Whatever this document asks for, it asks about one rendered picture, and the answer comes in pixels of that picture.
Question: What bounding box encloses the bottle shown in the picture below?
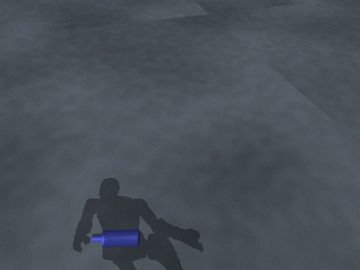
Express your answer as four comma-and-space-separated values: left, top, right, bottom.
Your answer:
92, 229, 140, 248

